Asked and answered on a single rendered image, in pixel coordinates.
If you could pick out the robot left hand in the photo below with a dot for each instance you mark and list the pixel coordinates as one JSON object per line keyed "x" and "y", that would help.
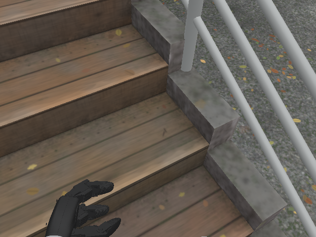
{"x": 68, "y": 213}

